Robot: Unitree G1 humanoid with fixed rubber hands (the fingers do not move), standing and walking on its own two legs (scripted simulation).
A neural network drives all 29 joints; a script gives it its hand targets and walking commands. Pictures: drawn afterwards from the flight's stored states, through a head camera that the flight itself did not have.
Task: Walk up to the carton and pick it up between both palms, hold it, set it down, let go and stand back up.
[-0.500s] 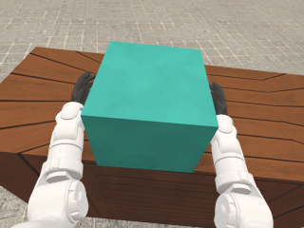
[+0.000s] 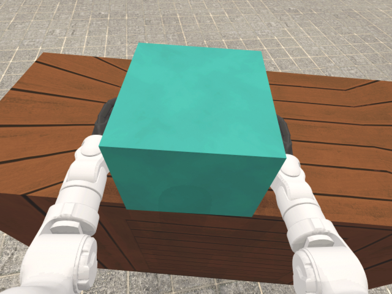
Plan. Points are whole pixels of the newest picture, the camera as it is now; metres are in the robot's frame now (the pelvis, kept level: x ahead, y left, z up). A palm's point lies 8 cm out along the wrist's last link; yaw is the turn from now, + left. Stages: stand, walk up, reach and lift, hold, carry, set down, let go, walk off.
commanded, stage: set down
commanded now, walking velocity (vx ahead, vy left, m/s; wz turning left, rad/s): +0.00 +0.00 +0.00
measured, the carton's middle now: (194, 129) +0.43 +0.01 +0.09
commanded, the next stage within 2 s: none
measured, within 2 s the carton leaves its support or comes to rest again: neither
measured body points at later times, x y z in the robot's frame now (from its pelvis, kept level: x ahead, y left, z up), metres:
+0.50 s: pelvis -0.02 -0.01 +0.00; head -0.01 +0.00 +0.45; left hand +0.41 +0.22 +0.13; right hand +0.40 -0.23 +0.13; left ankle -0.04 +0.11 -0.75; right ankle +0.01 -0.15 -0.75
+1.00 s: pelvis -0.05 -0.03 -0.01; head -0.05 -0.01 +0.44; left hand +0.41 +0.21 +0.22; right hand +0.39 -0.23 +0.23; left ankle -0.04 +0.11 -0.75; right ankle +0.01 -0.15 -0.75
